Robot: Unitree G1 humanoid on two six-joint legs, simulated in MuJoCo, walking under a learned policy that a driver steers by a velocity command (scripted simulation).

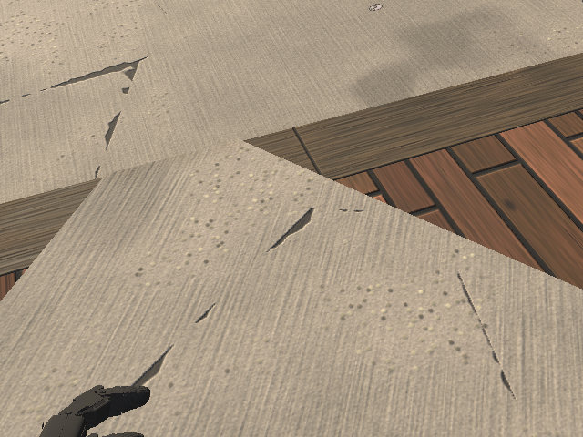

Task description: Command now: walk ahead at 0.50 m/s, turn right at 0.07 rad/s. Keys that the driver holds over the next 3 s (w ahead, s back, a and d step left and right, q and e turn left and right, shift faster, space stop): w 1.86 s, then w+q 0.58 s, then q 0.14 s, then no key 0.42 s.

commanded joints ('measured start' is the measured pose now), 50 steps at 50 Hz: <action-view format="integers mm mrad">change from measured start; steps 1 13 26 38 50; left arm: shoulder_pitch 214 233 351 259 -83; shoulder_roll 173 155 219 106 86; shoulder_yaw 75 56 72 42 23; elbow -3 68 191 130 28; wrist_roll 10 15 -4 11 0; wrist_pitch -13 -34 15 10 -22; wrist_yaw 11 13 42 44 -5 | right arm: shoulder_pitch -47 -201 -381 -191 -16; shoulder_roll -150 -60 -91 -104 -161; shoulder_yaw -25 -1 -2 -15 -31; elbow -52 -134 -208 -110 -7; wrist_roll -2 -29 -17 -34 -9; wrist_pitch -2 -4 -34 -44 -1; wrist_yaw -10 -7 41 17 -14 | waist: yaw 189 106 121 133 35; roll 82 -32 -67 105 83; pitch -123 -2 3 -9 69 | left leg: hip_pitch -132 -708 -499 -216 19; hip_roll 174 149 29 220 258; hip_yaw -61 -78 2 -220 -116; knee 253 651 194 -168 -108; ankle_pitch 642 221 279 307 397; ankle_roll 118 -10 83 260 203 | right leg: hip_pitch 405 372 584 -115 -139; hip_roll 17 -176 -206 -110 -43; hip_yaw -16 180 84 60 17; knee -46 -380 -196 524 6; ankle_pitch -4 141 403 -126 91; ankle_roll -68 -210 -113 42 19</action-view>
